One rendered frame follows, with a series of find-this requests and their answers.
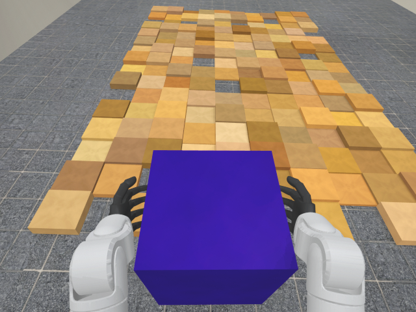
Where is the carton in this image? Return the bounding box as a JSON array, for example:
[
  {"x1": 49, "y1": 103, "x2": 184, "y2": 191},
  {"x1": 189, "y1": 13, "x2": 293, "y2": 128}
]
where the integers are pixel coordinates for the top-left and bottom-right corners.
[{"x1": 134, "y1": 150, "x2": 298, "y2": 305}]

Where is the robot right hand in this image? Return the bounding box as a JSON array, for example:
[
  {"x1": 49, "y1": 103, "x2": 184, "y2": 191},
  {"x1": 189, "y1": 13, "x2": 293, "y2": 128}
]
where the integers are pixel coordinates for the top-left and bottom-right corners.
[{"x1": 279, "y1": 176, "x2": 316, "y2": 234}]

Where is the robot left hand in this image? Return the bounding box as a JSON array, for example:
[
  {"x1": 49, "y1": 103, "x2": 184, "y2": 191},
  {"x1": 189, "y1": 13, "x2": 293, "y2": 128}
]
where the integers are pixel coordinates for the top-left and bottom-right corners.
[{"x1": 109, "y1": 176, "x2": 148, "y2": 232}]

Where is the left robot forearm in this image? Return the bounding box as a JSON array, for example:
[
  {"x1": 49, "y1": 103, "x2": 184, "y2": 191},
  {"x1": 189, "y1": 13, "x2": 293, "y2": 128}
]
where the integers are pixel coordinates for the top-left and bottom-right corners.
[{"x1": 69, "y1": 214, "x2": 135, "y2": 312}]

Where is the right robot forearm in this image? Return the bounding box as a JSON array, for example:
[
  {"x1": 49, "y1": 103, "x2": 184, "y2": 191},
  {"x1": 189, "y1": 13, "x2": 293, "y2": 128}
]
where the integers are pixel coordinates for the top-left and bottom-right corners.
[{"x1": 293, "y1": 213, "x2": 365, "y2": 312}]

